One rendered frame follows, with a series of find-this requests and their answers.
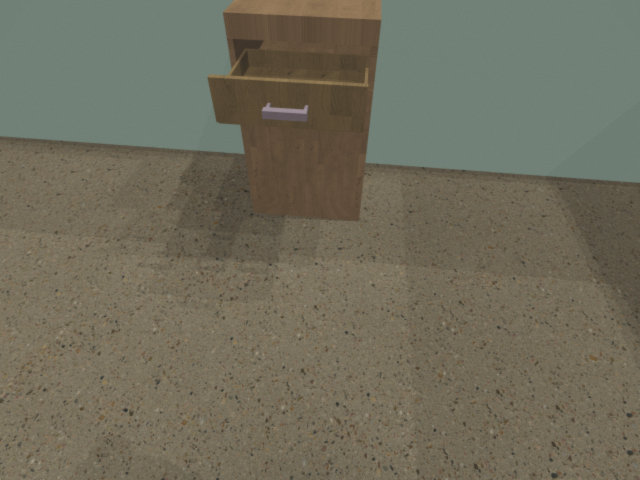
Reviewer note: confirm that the drawer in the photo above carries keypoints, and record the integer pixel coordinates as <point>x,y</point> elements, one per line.
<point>334,86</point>

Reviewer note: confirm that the handle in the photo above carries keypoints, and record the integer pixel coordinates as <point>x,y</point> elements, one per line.
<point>269,112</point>

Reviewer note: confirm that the cabinet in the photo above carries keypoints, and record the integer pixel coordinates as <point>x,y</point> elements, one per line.
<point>304,172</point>

